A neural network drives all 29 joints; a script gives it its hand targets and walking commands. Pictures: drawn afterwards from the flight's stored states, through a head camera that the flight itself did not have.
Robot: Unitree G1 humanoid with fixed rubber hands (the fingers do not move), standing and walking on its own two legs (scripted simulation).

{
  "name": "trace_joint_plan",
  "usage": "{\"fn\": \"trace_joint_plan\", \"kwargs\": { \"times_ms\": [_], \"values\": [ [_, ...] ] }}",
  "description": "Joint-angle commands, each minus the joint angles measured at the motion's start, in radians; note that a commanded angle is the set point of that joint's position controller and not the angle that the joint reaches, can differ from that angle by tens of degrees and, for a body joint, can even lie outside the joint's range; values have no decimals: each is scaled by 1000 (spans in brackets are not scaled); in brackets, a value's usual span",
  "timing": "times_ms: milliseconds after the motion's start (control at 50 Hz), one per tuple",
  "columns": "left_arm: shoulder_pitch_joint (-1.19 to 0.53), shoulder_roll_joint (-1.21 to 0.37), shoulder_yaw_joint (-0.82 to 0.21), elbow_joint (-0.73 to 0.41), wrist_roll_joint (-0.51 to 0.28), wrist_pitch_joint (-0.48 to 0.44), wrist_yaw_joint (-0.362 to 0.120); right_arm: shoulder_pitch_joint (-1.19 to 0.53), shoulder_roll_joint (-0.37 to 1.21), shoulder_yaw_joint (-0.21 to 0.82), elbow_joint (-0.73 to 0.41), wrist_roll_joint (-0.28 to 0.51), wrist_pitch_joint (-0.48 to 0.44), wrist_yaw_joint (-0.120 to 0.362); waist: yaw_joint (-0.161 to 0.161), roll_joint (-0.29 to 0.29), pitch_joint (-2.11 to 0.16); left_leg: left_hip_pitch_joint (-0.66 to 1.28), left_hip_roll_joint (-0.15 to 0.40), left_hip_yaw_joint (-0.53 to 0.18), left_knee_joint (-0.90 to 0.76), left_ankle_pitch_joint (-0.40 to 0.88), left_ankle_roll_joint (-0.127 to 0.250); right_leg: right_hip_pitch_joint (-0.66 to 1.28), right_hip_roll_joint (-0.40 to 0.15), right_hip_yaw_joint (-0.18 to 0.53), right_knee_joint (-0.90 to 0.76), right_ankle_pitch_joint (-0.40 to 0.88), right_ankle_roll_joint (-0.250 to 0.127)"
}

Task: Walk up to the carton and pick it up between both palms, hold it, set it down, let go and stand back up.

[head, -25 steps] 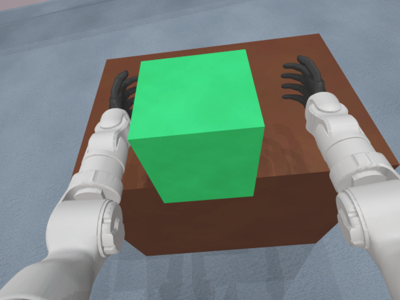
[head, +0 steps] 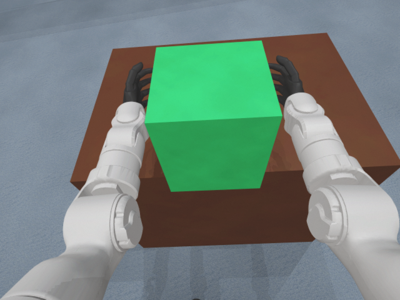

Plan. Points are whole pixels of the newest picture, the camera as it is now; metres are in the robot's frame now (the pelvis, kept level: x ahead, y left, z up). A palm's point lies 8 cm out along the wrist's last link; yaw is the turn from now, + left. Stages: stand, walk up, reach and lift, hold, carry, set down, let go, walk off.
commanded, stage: reach and lift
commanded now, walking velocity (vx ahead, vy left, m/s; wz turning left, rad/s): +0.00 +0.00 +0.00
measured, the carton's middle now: (212, 123) +0.47 +0.03 +0.06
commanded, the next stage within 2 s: none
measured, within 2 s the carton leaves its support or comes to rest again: leaves its support in 0.92 s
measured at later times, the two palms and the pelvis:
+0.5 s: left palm (135, 111) +0.44 +0.18 +0.12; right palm (293, 103) +0.47 -0.12 +0.12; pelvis +0.02 +0.01 +0.00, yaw +3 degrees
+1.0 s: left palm (147, 106) +0.44 +0.15 +0.14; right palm (310, 95) +0.46 -0.15 +0.14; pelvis +0.03 -0.02 +0.00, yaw +2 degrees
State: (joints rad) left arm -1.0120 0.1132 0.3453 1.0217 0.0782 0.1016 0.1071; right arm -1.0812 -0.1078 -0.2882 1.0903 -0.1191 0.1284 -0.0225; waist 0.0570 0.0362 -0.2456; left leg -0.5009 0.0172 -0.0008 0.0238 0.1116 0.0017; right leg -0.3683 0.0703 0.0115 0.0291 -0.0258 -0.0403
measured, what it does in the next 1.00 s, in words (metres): stands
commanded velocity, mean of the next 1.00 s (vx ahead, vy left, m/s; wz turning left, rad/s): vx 0.00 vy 0.00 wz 0.00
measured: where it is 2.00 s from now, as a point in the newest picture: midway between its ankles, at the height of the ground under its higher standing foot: outside the picture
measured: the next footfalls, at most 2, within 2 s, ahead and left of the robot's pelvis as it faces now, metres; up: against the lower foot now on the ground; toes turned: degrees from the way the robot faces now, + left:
none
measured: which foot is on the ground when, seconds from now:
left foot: down 0.00-1.00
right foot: down 0.00-1.00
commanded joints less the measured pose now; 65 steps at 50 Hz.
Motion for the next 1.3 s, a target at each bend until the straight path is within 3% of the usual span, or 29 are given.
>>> {"fn": "trace_joint_plan", "kwargs": {
  "times_ms": [0, 60, 80, 180, 220, 260, 320, 340, 400, 460, 480, 540, 600, 620, 680, 720, 780, 800, 840, 920, 960, 980, 1020, 1080, 1120, 1200, 1220, 1260, 1280],
  "values": [
    [-305, -232, 59, -162, 205, -20, -86, -364, 145, -164, -135, -235, -43, 106, -76, -59, -525, 670, -21, -8, 75, 295, -13, -11, -21, -32, -101, 201, 71],
    [-253, -491, 54, -215, 285, -11, -136, -312, 375, -206, -170, -343, -54, 176, -111, -45, -541, 751, -19, -23, 19, 452, -21, 55, -4, -55, -170, 327, 61],
    [-248, -552, 28, -268, 301, -9, -150, -292, 448, -206, -175, -357, -54, 196, -108, -13, -536, 768, -25, -17, -2, 463, -26, 75, 3, -56, -193, 329, 50],
    [-142, -606, 31, -304, 385, 69, -194, -197, 490, -238, -213, -381, -11, 248, -94, 53, -300, 732, -34, 6, -75, 352, -14, 29, 10, -83, -229, 249, 59],
    [-93, -645, -10, -302, 375, 91, -207, -166, 477, -224, -252, -384, -6, 259, -107, 85, -228, 708, -29, 7, -76, 333, -13, 51, 12, -91, -235, 240, 62],
    [-66, -646, -15, -311, 370, 100, -208, -147, 481, -192, -267, -381, -4, 263, -86, 67, -226, 723, -29, 3, -85, 335, -4, 44, 10, -94, -219, 243, 66],
    [-37, -667, -19, -298, 377, 99, -212, -121, 514, -169, -268, -392, -5, 265, -79, 49, -211, 686, -19, -6, -97, 304, 12, 63, 15, -97, -220, 221, 62],
    [-46, -673, -25, -298, 371, 97, -215, -93, 513, -183, -257, -408, -6, 261, -95, 34, -212, 687, -19, 1, -103, 265, 9, 60, 15, -100, -228, 196, 64],
    [-53, -655, -17, -282, 365, 68, -216, -75, 514, -194, -255, -437, -19, 261, -94, -18, -224, 649, -15, -13, -122, 212, 34, 46, 16, -109, -213, 168, 69],
    [-58, -662, -17, -252, 345, 43, -214, -76, 511, -169, -258, -447, -39, 255, -101, -52, -288, 646, -13, -10, -140, 253, 43, 79, 16, -109, -199, 235, 75],
    [-64, -647, -4, -249, 356, 35, -213, -54, 536, -156, -236, -441, -37, 251, -91, -92, -267, 649, -12, -7, -147, 249, 48, 87, 20, -110, -197, 250, 84],
    [-83, -637, -8, -228, 347, 25, -216, -67, 548, -144, -229, -421, -38, 242, -88, -51, -267, 625, -17, -7, -154, 228, 50, 123, 17, -99, -182, 268, 86],
    [-164, -651, -72, -268, 322, 33, -204, -103, 551, -141, -215, -391, -32, 231, -115, 24, -298, 674, -22, -3, -116, 291, 29, 81, 22, -102, -173, 251, 69],
    [-167, -654, -91, -266, 317, 40, -202, -120, 563, -117, -216, -380, -27, 233, -99, 31, -300, 681, -20, -7, -110, 285, 21, 77, 24, -103, -182, 240, 62],
    [-201, -668, -131, -278, 287, 66, -198, -173, 555, -96, -236, -342, -16, 227, -120, 76, -339, 719, -23, -6, -78, 308, 18, 82, 16, -89, -170, 266, 57],
    [-225, -672, -153, -290, 258, 76, -191, -232, 571, -34, -264, -305, -8, 218, -102, 55, -399, 728, -25, -7, -61, 358, 25, 128, 14, -82, -137, 335, 61],
    [-278, -707, -195, -311, 196, 72, -181, -342, 606, 48, -305, -247, -14, 197, -105, 20, -494, 727, -22, -21, -48, 444, 35, 223, 4, -68, -89, 479, 63],
    [-291, -698, -185, -303, 187, 69, -176, -365, 617, 76, -317, -237, -13, 193, -90, -21, -509, 726, -19, -21, -49, 437, 41, 257, 9, -72, -73, 494, 68],
    [-365, -692, -192, -325, 157, 60, -169, -412, 629, 100, -302, -214, -15, 183, -99, -33, -526, 674, -22, -26, -55, 441, 57, 321, 3, -54, -29, 572, 69],
    [-440, -645, -157, -328, 138, 68, -148, -491, 674, 200, -286, -126, 0, 161, -39, -107, -532, 615, -23, -30, -65, 374, 88, 429, -4, -39, 48, 638, 81],
    [-480, -630, -155, -332, 126, 85, -135, -544, 676, 235, -314, -77, 11, 144, -33, -96, -478, 564, -29, -21, -65, 337, 102, 477, -13, -23, 77, 670, 89],
    [-485, -615, -151, -324, 121, 97, -130, -549, 678, 249, -295, -60, 18, 136, -15, -109, -476, 563, -29, -24, -65, 336, 105, 487, -15, -20, 86, 664, 86],
    [-519, -583, -139, -334, 124, 124, -120, -547, 654, 246, -250, -26, 47, 122, -10, -78, -407, 563, -26, -17, -55, 265, 103, 457, -19, -3, 76, 552, 83],
    [-541, -533, -136, -331, 119, 165, -116, -515, 624, 208, -181, -6, 83, 105, -35, -35, -304, 552, -22, -17, -42, 174, 99, 387, -35, 11, 53, 420, 81],
    [-567, -481, -92, -313, 133, 190, -125, -508, 593, 157, -126, -11, 109, 94, -37, -40, -200, 555, -20, -15, -45, 95, 99, 325, -40, 14, 21, 286, 89],
    [-546, -447, -34, -291, 167, 220, -141, -513, 558, 111, -119, -23, 134, 87, -19, -39, -177, 556, -21, -4, -42, 75, 96, 295, -42, 14, 0, 252, 89],
    [-565, -450, -39, -290, 155, 222, -147, -525, 548, 89, -124, -38, 137, 88, -49, -45, -210, 559, -19, -9, -49, 59, 98, 304, -50, 22, -3, 258, 90],
    [-582, -482, -48, -306, 149, 217, -150, -589, 572, 116, -188, -29, 121, 89, -29, -62, -286, 581, -13, -17, -56, 120, 103, 316, -53, 13, 6, 309, 91],
    [-595, -505, -77, -320, 141, 219, -153, -588, 556, 96, -195, -51, 115, 87, -57, -30, -351, 602, -16, -14, -57, 130, 97, 334, -50, 7, 0, 317, 92]
  ]
}}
